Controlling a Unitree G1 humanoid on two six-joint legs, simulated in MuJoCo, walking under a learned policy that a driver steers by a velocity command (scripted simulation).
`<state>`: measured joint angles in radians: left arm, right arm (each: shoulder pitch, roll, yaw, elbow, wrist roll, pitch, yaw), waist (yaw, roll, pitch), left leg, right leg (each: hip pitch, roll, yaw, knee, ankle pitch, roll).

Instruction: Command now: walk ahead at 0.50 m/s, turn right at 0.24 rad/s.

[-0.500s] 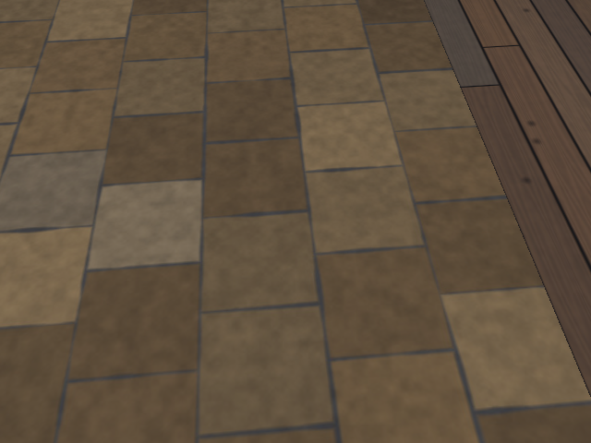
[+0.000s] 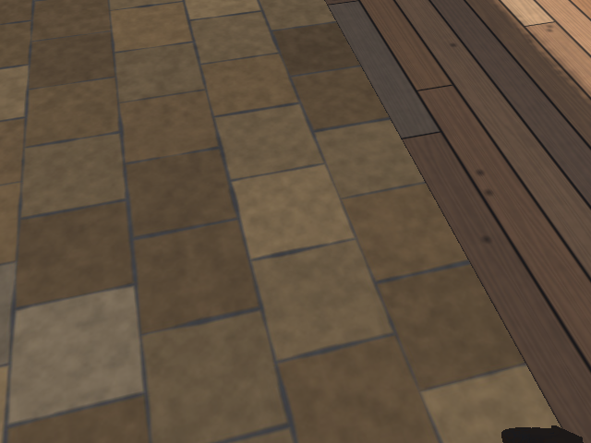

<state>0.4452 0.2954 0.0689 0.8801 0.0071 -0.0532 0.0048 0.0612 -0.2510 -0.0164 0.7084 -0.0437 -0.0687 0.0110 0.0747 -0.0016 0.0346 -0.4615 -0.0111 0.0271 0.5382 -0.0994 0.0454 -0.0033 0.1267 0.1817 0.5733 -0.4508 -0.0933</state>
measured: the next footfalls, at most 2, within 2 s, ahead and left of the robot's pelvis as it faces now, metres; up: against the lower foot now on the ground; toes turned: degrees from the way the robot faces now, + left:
right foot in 0.46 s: +0.28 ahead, -0.07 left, +0.00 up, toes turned +12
left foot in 0.90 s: +0.14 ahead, +0.11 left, +0.00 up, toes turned +26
